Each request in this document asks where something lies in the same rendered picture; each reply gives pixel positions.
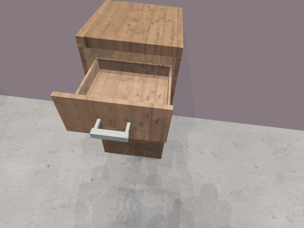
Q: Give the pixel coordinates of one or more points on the drawer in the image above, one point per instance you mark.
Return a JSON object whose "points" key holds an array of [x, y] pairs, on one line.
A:
{"points": [[117, 92]]}

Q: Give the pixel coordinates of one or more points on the cabinet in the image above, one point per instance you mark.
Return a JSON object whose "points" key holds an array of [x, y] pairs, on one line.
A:
{"points": [[134, 32]]}

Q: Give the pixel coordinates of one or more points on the handle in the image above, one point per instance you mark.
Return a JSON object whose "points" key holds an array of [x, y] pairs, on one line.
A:
{"points": [[110, 134]]}

